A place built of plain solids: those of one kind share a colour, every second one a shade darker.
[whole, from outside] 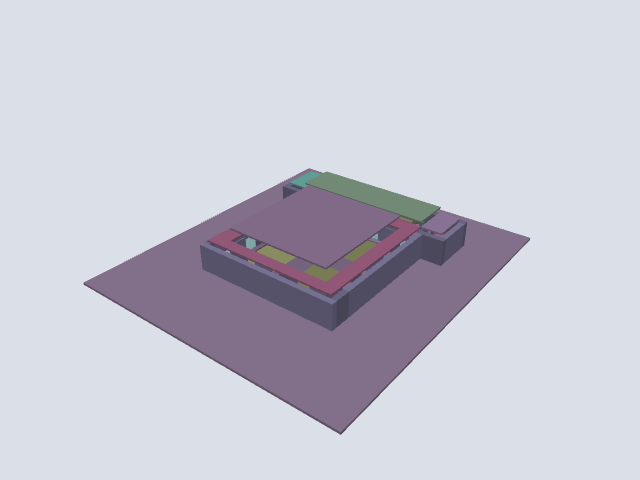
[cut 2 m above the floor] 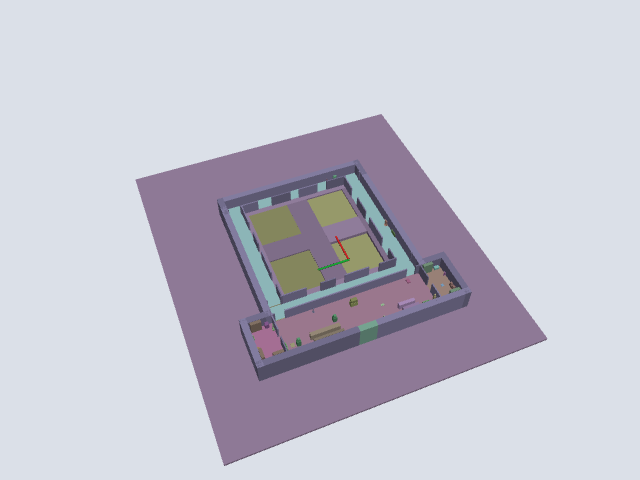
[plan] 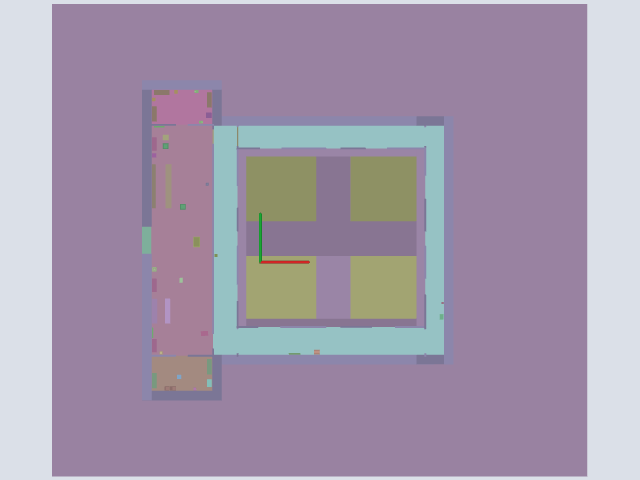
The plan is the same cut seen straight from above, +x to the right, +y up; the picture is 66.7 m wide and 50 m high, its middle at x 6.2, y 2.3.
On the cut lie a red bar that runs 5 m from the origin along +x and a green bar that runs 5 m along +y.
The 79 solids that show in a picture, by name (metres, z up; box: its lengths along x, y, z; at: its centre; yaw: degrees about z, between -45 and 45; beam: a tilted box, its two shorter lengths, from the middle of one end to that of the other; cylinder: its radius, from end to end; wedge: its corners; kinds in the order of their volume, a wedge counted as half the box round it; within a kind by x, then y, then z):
{
 "ground_under_all_1": {"box": [55.75, 49.21, 0.4], "at": [6.17, 2.27, -1.93]},
 "wall_1": {"box": [1.0, 5.55, 4.58], "at": [-11.84, -11.63, 0.51]},
 "wall_2": {"box": [1.0, 11.53, 4.58], "at": [-11.84, -4.89, 0.51]},
 "wall_3": {"box": [1.0, 11.53, 4.58], "at": [-11.84, 9.43, 0.51]},
 "wall_4": {"box": [1.0, 5.55, 4.58], "at": [-11.84, 16.17, 0.51]},
 "wall_5": {"box": [2.75, 0.2, 4.58], "at": [-10.16, -9.76, 0.51]},
 "wall_6": {"box": [2.75, 0.2, 4.58], "at": [-10.16, 14.29, 0.51]},
 "wall_7": {"box": [8.3, 1.0, 4.58], "at": [-8.19, -13.91, 0.51]},
 "wall_8": {"box": [8.3, 1.0, 4.58], "at": [-8.19, 18.45, 0.51]},
 "wall_9": {"box": [2.75, 0.2, 4.58], "at": [-6.21, -9.76, 0.51]},
 "wall_10": {"box": [2.75, 0.2, 4.58], "at": [-6.21, 14.29, 0.51]},
 "wall_11": {"box": [0.2, 19.82, 4.58], "at": [-4.93, 2.41, 0.51]},
 "wall_12": {"box": [1.0, 4.75, 4.58], "at": [-4.53, -12.03, 0.51]},
 "wall_13": {"box": [1.0, 4.75, 4.58], "at": [-4.53, 16.57, 0.51]},
 "wall_14": {"box": [3.55, 1.0, 4.58], "at": [-3.26, -10.16, 0.51]},
 "wall_15": {"box": [3.55, 1.0, 4.58], "at": [-3.26, 14.7, 0.51]},
 "wall_16": {"box": [0.2, 2.8, 4.58], "at": [-2.38, -5.46, 0.51]},
 "wall_17": {"box": [0.2, 4.05, 4.58], "at": [-2.38, -0.33, 0.51]},
 "wall_18": {"box": [0.2, 2.48, 4.58], "at": [-2.38, 4.43, 0.51]},
 "wall_19": {"box": [0.2, 4.03, 4.58], "at": [-2.38, 9.93, 0.51]},
 "wall_20": {"box": [2.25, 0.2, 4.58], "at": [-1.36, -6.75, 0.51]},
 "wall_21": {"box": [2.43, 0.2, 4.58], "at": [-1.27, 11.85, 0.51]},
 "wall_22": {"box": [4.78, 0.2, 4.58], "at": [4.45, -6.75, 0.51]},
 "wall_23": {"box": [4.65, 0.2, 4.58], "at": [4.51, 11.85, 0.51]},
 "wall_24": {"box": [21.35, 1.0, 4.58], "at": [7.39, -10.16, 0.51]},
 "wall_25": {"box": [21.35, 1.0, 4.58], "at": [7.39, 14.7, 0.51]},
 "wall_26": {"box": [2.62, 0.2, 4.58], "at": [9.65, 11.85, 0.51]},
 "wall_27": {"box": [3.27, 0.2, 4.58], "at": [9.98, -6.75, 0.51]},
 "wall_28": {"box": [4.1, 0.2, 4.58], "at": [15.22, 11.85, 0.51]},
 "wall_29": {"box": [3.25, 0.2, 4.58], "at": [15.64, -6.75, 0.51]},
 "wall_30": {"box": [0.2, 3.48, 4.58], "at": [17.16, -5.12, 0.51]},
 "wall_31": {"box": [0.2, 3.42, 4.58], "at": [17.16, -0.02, 0.51]},
 "wall_32": {"box": [0.2, 3.42, 4.58], "at": [17.16, -0.02, 0.51]},
 "wall_33": {"box": [0.2, 3.4, 4.58], "at": [17.16, 4.89, 0.51]},
 "wall_34": {"box": [0.2, 2.95, 4.58], "at": [17.16, 10.47, 0.51]},
 "wall_35": {"box": [3.85, 1.0, 4.58], "at": [18.19, -10.16, 0.51]},
 "wall_36": {"box": [3.85, 1.0, 4.58], "at": [18.19, 14.7, 0.51]},
 "wall_37": {"box": [1.0, 25.85, 4.58], "at": [19.62, 2.27, 0.51]},
 "floor_corr_1": {"box": [2.55, 24.05, 1.78], "at": [-3.66, 2.27, -0.89]},
 "floor_corr_2": {"box": [19.55, 3.0, 1.78], "at": [7.39, -8.26, -0.89]},
 "floor_corr_3": {"box": [19.55, 2.45, 1.78], "at": [7.39, 13.07, -0.89]},
 "floor_corr_4": {"box": [2.05, 24.05, 1.78], "at": [18.19, 2.27, -0.89]},
 "floor_gang_1": {"box": [0.9, 18.6, 1.78], "at": [-1.94, 2.54, -0.89]},
 "floor_gang_2": {"box": [17.75, 0.85, 1.78], "at": [7.39, -6.33, -0.89]},
 "floor_gang_3": {"box": [17.75, 3.6, 1.78], "at": [7.39, 2.44, -0.89]},
 "floor_gang_4": {"box": [17.75, 0.85, 1.78], "at": [7.39, 11.42, -0.89]},
 "floor_gang_5": {"box": [3.55, 6.55, 1.78], "at": [7.59, -2.63, -0.89]},
 "floor_gang_6": {"box": [3.55, 6.75, 1.78], "at": [7.59, 7.62, -0.89]},
 "floor_gang_7": {"box": [0.9, 18.6, 1.78], "at": [16.71, 2.54, -0.89]},
 "step_tier_1": {"box": [7.3, 6.55, 1.21], "at": [2.17, -2.63, -1.18]},
 "step_tier_2": {"box": [7.3, 6.75, 1.57], "at": [2.17, 7.62, -0.99]},
 "step_tier_3": {"box": [6.9, 6.55, 1.52], "at": [12.81, -2.63, -1.02]},
 "step_tier_4": {"box": [6.9, 6.75, 1.78], "at": [12.81, 7.62, -0.89]},
 "floor_foyer_1": {"box": [6.5, 24.05, 1.78], "at": [-8.19, 2.27, -0.89]},
 "ceil_hall_1": {"box": [19.55, 18.6, 0.3], "at": [7.39, 2.54, 5.7]},
 "ceil_corr_1": {"box": [2.55, 24.05, 0.3], "at": [-3.66, 2.27, 3.4]},
 "ceil_corr_2": {"box": [19.55, 3.0, 0.3], "at": [7.39, -8.26, 3.4]},
 "ceil_corr_3": {"box": [19.55, 2.45, 0.3], "at": [7.39, 13.07, 3.4]},
 "ceil_corr_4": {"box": [2.05, 24.05, 0.3], "at": [18.19, 2.27, 3.4]},
 "ceil_foyer_1": {"box": [6.5, 24.05, 0.3], "at": [-8.19, 2.27, 4.35]},
 "floor_cloaks_1": {"box": [6.5, 3.75, 1.78], "at": [-8.19, -11.63, -0.89]},
 "floor_store_1": {"box": [6.5, 3.75, 1.78], "at": [-8.19, 16.17, -0.89]},
 "door_leaf_1": {"box": [0.97, 2.8, 5.05], "at": [-11.85, 2.27, 0.74]},
 "ceil_cloaks_1": {"box": [6.5, 3.75, 0.3], "at": [-8.19, -11.63, 3.4]},
 "ceil_store_1": {"box": [6.5, 3.75, 0.3], "at": [-8.19, 16.17, 3.4]},
 "bar_foyer_1": {"box": [0.4, 4.6, 2.1], "at": [-11.11, 7.89, 1.05]},
 "bar_foyer_2": {"box": [0.65, 4.6, 1.1], "at": [-9.58, 7.89, 0.55]},
 "shelves_store_1": {"box": [0.5, 1.6, 2.0], "at": [-11.05, 15.45, 1.0]},
 "shelves_store_2": {"box": [1.6, 0.5, 2.0], "at": [-10.29, 17.66, 1.0]},
 "shelves_store_3": {"box": [0.5, 1.6, 2.0], "at": [-5.32, 16.89, 1.0]},
 "cloakroom_foyer_1": {"box": [0.55, 2.6, 1.75], "at": [-11.03, -5.11, 0.87]},
 "cloakroom_foyer_2": {"box": [0.55, 2.6, 1.0], "at": [-9.68, -5.11, 0.5]},
 "shelves_cloaks_1": {"box": [0.5, 1.6, 2.0], "at": [-11.05, -12.36, 1.0]},
 "shelves_cloaks_2": {"box": [0.5, 1.6, 2.0], "at": [-5.32, -10.9, 1.0]},
 "bench_foyer_1": {"box": [0.5, 1.4, 0.46], "at": [-11.05, -8.71, 0.22]},
 "bench_foyer_2": {"box": [0.5, 1.4, 0.46], "at": [-11.05, -2.4, 0.22]},
 "bench_foyer_3": {"box": [0.5, 1.4, 0.46], "at": [-11.05, 12.29, 0.22]},
 "cart_foyer_1": {"box": [0.58, 0.98, 0.58], "at": [-6.65, 2.1, 1.21]},
 "case_cloaks_1": {"box": [0.5, 0.8, 0.41], "at": [-5.32, -12.61, 0.29]}
}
